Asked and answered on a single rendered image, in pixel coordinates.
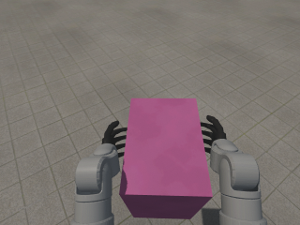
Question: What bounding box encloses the robot right forearm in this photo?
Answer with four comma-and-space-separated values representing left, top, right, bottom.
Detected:
210, 139, 267, 225

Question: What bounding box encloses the left robot hand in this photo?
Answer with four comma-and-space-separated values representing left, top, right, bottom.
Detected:
102, 120, 128, 158

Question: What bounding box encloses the carton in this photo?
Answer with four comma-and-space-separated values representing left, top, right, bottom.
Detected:
119, 98, 213, 219

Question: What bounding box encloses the right robot hand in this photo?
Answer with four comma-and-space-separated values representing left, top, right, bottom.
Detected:
200, 115, 227, 154

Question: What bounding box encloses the robot left forearm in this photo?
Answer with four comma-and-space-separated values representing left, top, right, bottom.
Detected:
70, 143, 120, 225

